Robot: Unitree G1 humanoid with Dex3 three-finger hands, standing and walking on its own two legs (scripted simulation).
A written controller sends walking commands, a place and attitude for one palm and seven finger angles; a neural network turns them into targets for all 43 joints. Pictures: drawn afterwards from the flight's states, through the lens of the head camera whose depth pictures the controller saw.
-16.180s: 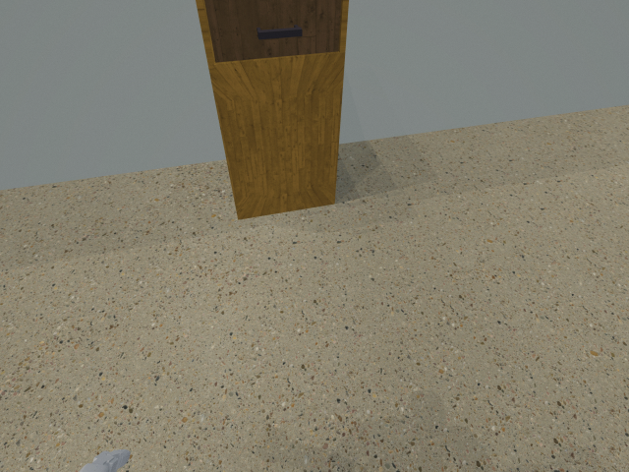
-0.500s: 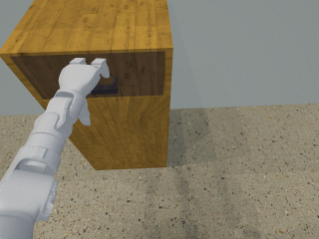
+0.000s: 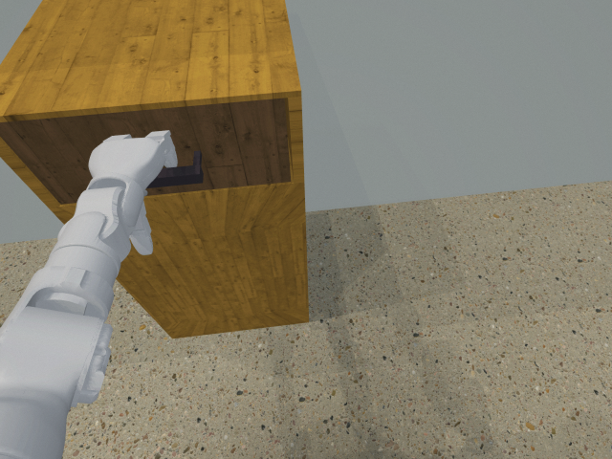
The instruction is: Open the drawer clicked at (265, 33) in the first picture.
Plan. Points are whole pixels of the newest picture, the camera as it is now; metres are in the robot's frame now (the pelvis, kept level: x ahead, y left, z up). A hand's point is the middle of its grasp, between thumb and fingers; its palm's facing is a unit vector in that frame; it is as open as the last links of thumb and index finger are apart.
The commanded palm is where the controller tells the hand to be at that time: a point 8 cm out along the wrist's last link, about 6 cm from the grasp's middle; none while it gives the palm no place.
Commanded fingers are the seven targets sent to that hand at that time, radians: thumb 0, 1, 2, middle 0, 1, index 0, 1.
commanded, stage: lower the fingers behind the handle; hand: left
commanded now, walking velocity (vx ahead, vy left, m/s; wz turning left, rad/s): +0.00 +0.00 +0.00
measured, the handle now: (159, 169) +0.54 +0.21 +0.05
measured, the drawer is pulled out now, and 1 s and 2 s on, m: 0.00 0.00 0.00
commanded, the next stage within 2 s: close the thumb around the handle in 1.18 s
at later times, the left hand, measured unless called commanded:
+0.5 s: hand (150, 191) +0.48 +0.21 +0.06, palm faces -0.09 -0.01 -1.00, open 13.8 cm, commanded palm +0.47 +0.21 +0.10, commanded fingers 0.00 -0.50 0.30 -0.30 -1.20 -0.30 -1.20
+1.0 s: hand (153, 201) +0.49 +0.22 +0.03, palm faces -0.06 -0.03 -1.00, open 13.7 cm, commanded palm +0.47 +0.22 +0.08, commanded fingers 0.00 -0.50 0.30 -0.30 -1.20 -0.30 -1.20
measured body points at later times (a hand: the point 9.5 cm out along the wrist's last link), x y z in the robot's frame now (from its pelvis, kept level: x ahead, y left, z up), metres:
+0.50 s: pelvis +0.01 +0.01 +0.00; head +0.07 -0.01 +0.44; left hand +0.48 +0.21 +0.11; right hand +0.04 -0.26 -0.14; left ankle +0.01 +0.12 -0.72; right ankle +0.00 -0.11 -0.72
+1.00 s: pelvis +0.02 +0.01 -0.01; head +0.10 +0.00 +0.43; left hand +0.49 +0.22 +0.08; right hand +0.04 -0.27 -0.14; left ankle +0.01 +0.12 -0.72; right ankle +0.00 -0.11 -0.72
